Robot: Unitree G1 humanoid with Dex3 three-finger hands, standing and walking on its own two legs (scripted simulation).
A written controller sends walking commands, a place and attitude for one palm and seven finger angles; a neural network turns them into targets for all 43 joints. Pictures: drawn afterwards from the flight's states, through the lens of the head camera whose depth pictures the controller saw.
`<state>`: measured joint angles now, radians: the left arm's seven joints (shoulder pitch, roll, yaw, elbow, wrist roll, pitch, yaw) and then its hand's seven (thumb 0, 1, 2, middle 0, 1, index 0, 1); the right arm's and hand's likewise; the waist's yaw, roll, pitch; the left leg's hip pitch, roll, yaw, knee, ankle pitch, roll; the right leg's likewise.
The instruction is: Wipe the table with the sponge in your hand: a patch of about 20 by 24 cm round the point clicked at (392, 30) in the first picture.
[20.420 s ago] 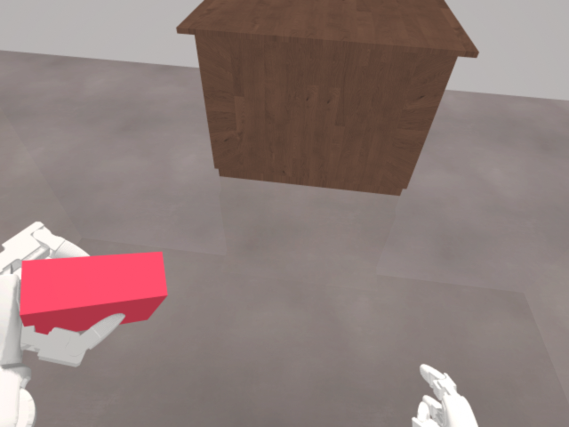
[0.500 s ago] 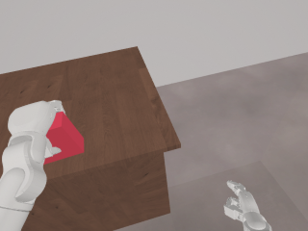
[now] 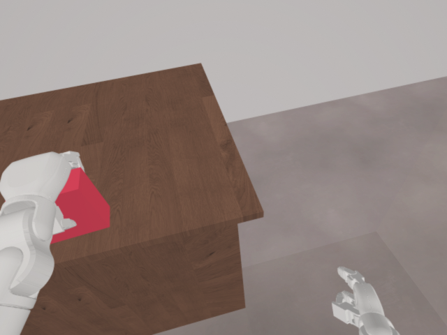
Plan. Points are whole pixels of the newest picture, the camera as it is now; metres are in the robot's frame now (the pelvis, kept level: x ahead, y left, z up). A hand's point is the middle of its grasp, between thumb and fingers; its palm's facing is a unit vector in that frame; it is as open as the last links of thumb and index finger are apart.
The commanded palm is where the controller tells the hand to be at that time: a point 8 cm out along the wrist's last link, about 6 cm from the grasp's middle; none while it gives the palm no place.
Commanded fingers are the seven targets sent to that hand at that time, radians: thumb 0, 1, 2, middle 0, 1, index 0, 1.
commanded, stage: move the sponge above the wiping area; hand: left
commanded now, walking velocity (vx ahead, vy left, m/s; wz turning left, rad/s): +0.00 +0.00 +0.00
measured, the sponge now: (69, 213) +0.25 +0.33 +0.11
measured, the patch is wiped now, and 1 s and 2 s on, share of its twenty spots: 0.00 0.00 0.00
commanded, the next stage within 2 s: lower the sponge onto the table in 1.16 s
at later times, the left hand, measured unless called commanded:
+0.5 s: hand (59, 195) +0.27 +0.34 +0.14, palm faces +0.00 +0.01 -1.00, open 9.3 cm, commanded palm +0.24 +0.34 +0.21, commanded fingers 0.00 0.10 1.30 -1.20 -1.60 -1.20 -1.60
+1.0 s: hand (50, 193) +0.27 +0.35 +0.14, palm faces +0.01 +0.01 -1.00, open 9.3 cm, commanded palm +0.24 +0.35 +0.21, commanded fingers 0.00 0.10 1.30 -1.20 -1.60 -1.20 -1.60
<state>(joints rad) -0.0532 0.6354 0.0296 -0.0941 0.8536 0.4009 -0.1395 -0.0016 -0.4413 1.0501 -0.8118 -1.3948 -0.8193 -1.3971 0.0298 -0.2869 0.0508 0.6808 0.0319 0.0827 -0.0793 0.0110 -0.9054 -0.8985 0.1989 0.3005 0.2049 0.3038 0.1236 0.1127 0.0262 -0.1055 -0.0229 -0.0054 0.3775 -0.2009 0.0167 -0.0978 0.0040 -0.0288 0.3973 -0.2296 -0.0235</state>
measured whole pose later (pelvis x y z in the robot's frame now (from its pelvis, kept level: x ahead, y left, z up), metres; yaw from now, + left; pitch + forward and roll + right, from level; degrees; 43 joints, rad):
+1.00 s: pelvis +0.00 +0.01 +0.00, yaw +1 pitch -3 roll +0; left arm -0.09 0.67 0.10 0.05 0.86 0.21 -0.13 0.00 -0.44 1.05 -0.81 -1.40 -0.82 -1.40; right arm 0.06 -0.29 0.03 0.69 0.03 0.06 -0.10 0.01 -0.91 -0.90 0.20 0.30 0.21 0.30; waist 0.11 0.10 0.03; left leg -0.12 -0.03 -0.02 0.39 -0.21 0.02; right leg -0.10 0.00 -0.04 0.38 -0.22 -0.02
